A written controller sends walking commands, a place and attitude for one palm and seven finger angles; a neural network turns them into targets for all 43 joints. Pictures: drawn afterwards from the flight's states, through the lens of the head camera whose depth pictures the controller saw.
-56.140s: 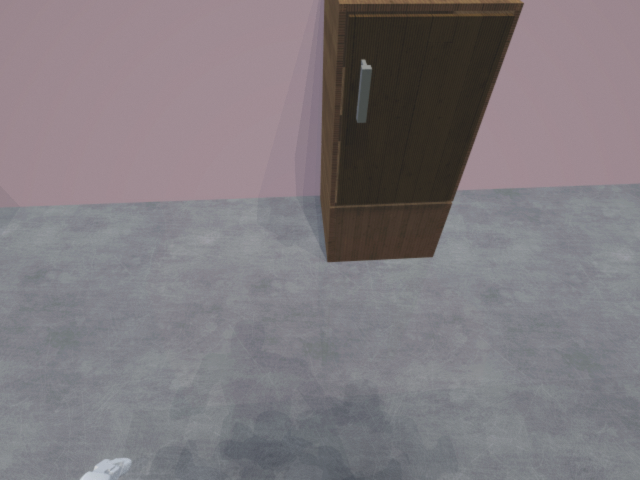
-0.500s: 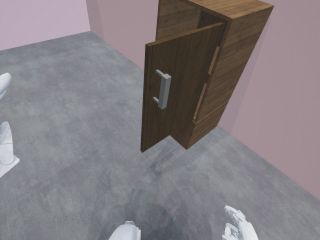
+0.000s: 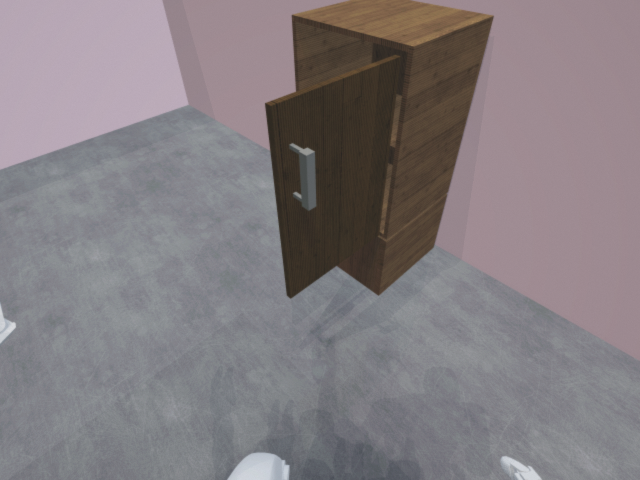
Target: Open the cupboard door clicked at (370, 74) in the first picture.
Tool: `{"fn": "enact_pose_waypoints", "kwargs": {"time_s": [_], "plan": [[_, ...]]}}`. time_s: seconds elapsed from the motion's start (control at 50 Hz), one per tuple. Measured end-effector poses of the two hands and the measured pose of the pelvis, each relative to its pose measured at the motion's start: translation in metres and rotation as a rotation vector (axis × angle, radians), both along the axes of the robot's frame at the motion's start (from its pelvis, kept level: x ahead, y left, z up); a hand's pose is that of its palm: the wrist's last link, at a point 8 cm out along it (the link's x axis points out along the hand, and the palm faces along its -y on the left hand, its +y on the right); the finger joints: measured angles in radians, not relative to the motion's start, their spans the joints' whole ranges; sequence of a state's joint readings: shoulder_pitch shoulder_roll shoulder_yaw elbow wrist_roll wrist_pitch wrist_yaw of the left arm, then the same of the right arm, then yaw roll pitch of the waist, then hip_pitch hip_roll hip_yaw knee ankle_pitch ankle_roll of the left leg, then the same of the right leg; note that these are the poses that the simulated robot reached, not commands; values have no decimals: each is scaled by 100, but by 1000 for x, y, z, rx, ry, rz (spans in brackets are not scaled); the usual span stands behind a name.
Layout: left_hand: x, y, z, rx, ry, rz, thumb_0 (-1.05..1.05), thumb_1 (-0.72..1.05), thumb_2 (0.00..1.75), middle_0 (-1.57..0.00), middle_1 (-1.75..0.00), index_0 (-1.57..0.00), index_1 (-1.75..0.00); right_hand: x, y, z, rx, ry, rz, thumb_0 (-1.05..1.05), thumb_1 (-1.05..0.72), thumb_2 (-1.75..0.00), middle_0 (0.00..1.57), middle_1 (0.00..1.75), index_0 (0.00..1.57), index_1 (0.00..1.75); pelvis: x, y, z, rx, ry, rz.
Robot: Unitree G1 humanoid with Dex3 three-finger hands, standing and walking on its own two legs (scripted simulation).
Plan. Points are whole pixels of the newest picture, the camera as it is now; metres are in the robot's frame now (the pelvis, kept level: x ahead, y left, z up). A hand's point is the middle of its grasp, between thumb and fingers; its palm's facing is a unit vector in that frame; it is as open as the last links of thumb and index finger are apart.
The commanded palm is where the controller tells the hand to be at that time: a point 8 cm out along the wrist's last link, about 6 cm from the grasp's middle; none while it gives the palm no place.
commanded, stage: stop stepping back and stand still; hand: left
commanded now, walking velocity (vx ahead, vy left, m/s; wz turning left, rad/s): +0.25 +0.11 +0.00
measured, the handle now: (301, 176) +0.74 +0.11 -0.01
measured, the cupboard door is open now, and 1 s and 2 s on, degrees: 89 89 89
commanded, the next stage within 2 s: let the arm hang, fingers relaxed in 1.06 s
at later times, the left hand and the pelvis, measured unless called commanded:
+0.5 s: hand (8, 374) +0.15 +0.28 +0.18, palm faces +0.55 -0.63 -0.55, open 7.4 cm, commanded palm +0.10 +0.29 +0.18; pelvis -0.02 -0.02 -0.01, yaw +3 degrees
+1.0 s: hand (93, 330) +0.22 +0.25 +0.15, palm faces +0.44 -0.73 -0.53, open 7.4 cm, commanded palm +0.15 +0.27 +0.18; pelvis +0.02 -0.03 +0.00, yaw +1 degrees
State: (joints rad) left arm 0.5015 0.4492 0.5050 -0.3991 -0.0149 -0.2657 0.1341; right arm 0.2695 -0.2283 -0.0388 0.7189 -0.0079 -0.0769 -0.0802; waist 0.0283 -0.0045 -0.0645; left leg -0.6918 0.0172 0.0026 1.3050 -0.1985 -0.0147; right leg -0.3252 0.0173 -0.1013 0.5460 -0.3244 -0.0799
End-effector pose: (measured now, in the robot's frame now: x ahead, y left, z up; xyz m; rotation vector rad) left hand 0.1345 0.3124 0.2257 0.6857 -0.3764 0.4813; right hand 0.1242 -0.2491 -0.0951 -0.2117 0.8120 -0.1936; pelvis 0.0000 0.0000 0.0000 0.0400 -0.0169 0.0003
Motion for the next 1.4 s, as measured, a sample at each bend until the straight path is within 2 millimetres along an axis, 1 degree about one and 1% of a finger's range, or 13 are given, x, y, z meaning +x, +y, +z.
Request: {"fn": "enact_pose_waypoints", "kwargs": {"time_s": [0.08,0.2,0.32,0.44,0.54,0.62,0.72,0.84,0.94,1.06,1.18,1.28,1.4], "plan": [[0,10,-16,-135,62,90,1,89,90,-21,-31,-21,-31,4,0,11,15,-65,6,1,-91,-90,20,30,20,30,-13,3,11,27,13,18],[-6,-20,-48,-229,153,-27,1,89,90,-20,-31,-20,-30,4,6,32,-42,-123,39,1,-91,-90,20,30,20,30,-29,7,11,34,20,28],[-25,-17,-27,-76,38,-92,1,88,90,-21,-31,-21,-31,-6,17,33,-48,-152,48,1,-91,-90,20,30,20,30,-41,4,-2,-5,-13,51],[-34,-3,-9,-1,44,42,1,88,90,-21,-31,-21,-31,-18,27,3,54,-49,57,1,-91,-90,20,30,20,30,-29,-5,-1,-37,6,49],[-17,-16,-45,-65,141,110,1,89,90,-20,-31,-20,-30,-15,17,-37,98,42,84,1,-90,-90,20,30,20,30,-22,-21,-18,-41,10,54],[4,-40,-69,-179,210,54,1,89,90,-20,-31,-21,-30,-8,2,-37,78,101,86,1,-91,-90,20,30,20,30,-21,-25,-13,-31,-4,62],[22,-60,-48,-105,186,-94,2,88,90,-21,-31,-21,-31,13,-16,-4,8,21,37,2,-91,-90,20,30,20,30,-10,-28,-6,-27,3,41],[31,-45,-11,43,54,-124,1,88,90,-22,-31,-22,-31,45,-23,21,-36,-78,10,1,-91,-90,20,30,20,30,10,-26,-7,-32,12,25],[39,-25,-28,-30,133,-3,1,89,90,-21,-31,-21,-31,63,-16,19,10,-105,40,1,-91,-90,19,30,20,30,18,-27,-3,-44,28,26],[40,-44,-69,-197,264,-14,1,89,90,-21,-31,-21,-30,63,-7,12,37,-67,69,1,-91,-90,20,30,20,30,19,-28,-2,-49,30,27],[38,-51,-56,-152,213,-90,1,88,90,-21,-31,-21,-31,55,0,13,33,-50,89,1,-91,-90,20,30,20,30,15,-28,-1,-45,22,32],[49,-34,-173,-329,679,2,0,89,90,-20,-30,-20,-30,44,-9,-18,59,38,136,1,-91,-90,20,30,20,30,4,-17,-8,-43,43,45],[-25,-77,-318,-624,1248,78,1,90,90,-20,-30,-20,-30,-12,-17,-32,40,224,82,1,-91,-90,20,30,20,30,-4,-17,-8,-28,19,46]]}}
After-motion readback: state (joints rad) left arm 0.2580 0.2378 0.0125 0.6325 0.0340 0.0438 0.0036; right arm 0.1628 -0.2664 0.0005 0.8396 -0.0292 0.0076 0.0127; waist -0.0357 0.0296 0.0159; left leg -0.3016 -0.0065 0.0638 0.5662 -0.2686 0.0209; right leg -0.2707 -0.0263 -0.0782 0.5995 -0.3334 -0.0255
